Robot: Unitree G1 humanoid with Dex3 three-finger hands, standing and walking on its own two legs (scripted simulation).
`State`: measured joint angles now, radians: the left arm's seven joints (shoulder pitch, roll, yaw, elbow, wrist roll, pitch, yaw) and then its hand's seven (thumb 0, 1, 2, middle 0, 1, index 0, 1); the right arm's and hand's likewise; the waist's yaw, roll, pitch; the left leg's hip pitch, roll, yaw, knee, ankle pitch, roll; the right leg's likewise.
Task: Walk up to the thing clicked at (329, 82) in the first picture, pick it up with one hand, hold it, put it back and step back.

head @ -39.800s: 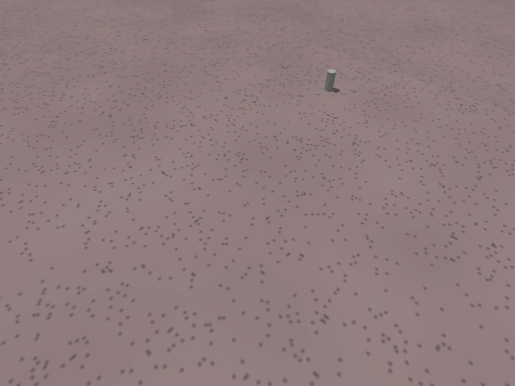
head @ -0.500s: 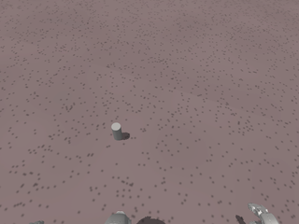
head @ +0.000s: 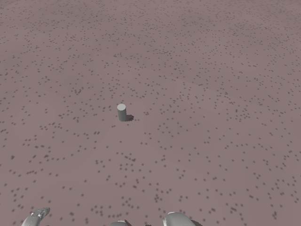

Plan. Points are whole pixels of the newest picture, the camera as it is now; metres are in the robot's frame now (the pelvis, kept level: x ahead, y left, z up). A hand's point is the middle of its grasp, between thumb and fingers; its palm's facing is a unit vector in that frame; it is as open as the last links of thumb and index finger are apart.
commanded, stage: step back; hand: left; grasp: from above
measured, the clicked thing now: (122, 112) +0.94 +0.22 -0.69
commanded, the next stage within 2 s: stand in 1.30 s
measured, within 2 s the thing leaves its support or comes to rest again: neither
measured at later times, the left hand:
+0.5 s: hand out of the picture -0.07 +0.26 -0.14, palm faces +0.06 -0.91 -0.41, open 7.4 cm
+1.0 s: hand out of the picture -0.02 +0.24 -0.14, palm faces +0.08 -0.93 -0.36, open 7.4 cm
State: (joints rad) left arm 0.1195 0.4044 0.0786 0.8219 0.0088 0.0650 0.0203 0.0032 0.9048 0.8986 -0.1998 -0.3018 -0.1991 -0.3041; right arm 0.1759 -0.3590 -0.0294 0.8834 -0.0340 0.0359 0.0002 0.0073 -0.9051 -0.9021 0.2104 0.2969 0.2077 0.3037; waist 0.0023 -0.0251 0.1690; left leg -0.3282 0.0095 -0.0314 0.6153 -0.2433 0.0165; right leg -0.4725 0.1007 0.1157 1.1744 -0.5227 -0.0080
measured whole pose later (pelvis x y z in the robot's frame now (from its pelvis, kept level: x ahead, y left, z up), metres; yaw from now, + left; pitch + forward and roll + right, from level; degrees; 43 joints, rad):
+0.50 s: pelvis -0.11 -0.02 +0.00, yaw +2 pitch -3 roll +2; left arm 0.24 0.39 0.08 0.93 0.04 0.00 -0.01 0.00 0.90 0.90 -0.20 -0.30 -0.20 -0.30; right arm 0.26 -0.39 -0.06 1.01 -0.03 0.01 0.02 0.01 -0.91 -0.90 0.21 0.30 0.20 0.30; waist 0.04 -0.01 0.08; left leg -0.23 -0.03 -0.03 0.57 -0.30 0.00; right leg -0.26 -0.06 -0.03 0.65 -0.34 -0.01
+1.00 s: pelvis -0.08 -0.02 +0.00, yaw +4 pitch -3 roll +0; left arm 0.17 0.35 0.05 0.99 0.03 -0.04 -0.01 0.00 0.90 0.90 -0.20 -0.30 -0.20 -0.30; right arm 0.21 -0.39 -0.05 1.03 -0.02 -0.01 0.02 0.01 -0.91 -0.90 0.21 0.30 0.20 0.30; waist 0.03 0.02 0.07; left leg -0.29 0.02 -0.04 0.60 -0.30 0.00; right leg -0.24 -0.03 -0.07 0.60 -0.31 0.00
